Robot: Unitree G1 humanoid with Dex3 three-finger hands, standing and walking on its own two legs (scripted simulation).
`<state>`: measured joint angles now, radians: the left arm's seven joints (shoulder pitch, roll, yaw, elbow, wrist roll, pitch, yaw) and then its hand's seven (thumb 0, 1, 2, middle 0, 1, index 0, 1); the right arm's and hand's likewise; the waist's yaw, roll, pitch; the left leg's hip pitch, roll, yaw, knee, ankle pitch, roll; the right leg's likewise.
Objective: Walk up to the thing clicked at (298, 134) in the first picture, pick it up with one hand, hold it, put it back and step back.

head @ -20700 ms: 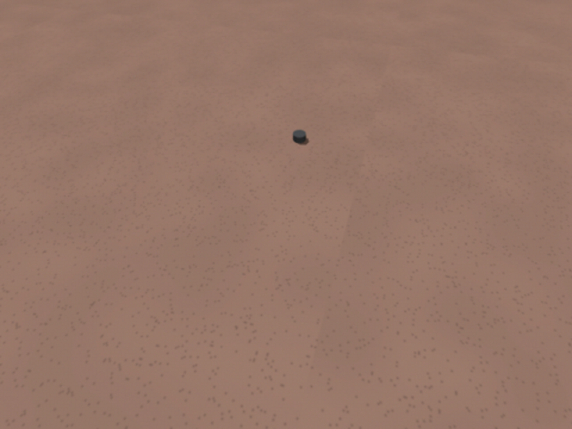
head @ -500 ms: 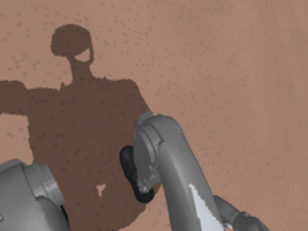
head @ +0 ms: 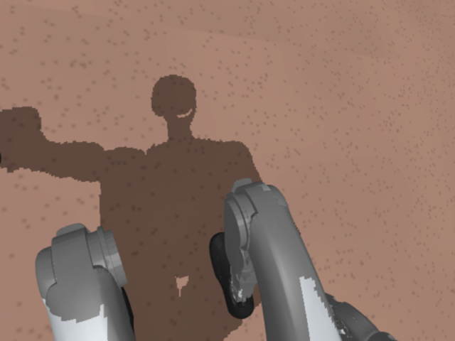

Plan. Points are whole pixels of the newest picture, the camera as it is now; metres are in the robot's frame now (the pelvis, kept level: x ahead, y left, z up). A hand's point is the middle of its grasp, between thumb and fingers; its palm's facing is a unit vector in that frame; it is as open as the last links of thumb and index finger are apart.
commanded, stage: settle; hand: left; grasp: from above
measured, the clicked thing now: out of the picture +0.45 +0.35 -0.22
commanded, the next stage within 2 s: lift in 0.34 s
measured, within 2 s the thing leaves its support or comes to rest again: neither
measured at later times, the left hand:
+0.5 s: hand out of the picture +0.44 +0.33 -0.14, palm faces -0.43 -0.09 -0.90, open 9.4 cm
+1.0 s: hand out of the picture +0.38 +0.33 -0.02, palm faces -0.43 -0.11 -0.90, open 9.5 cm
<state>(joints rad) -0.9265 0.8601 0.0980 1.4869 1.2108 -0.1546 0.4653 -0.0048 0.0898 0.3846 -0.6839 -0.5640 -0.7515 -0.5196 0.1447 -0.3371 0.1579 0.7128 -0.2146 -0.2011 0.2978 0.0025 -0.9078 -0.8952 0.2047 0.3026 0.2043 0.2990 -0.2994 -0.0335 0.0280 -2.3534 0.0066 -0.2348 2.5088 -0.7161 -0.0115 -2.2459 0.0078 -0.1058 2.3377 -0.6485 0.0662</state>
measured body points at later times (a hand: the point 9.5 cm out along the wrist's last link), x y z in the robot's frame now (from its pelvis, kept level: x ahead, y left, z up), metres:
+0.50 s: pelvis +0.00 -0.01 +0.02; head +0.23 +0.07 +0.40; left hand +0.46 +0.33 -0.08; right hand +0.07 -0.28 -0.08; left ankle +0.06 +0.13 -0.28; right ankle +0.12 -0.14 -0.28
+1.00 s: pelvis -0.01 -0.01 +0.09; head +0.18 +0.06 +0.50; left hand +0.40 +0.34 +0.03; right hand +0.12 -0.27 -0.02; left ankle +0.06 +0.13 -0.28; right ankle +0.12 -0.14 -0.28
